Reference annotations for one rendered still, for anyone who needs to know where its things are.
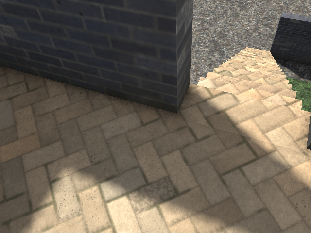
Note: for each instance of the stairs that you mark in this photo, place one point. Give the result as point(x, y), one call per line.
point(255, 74)

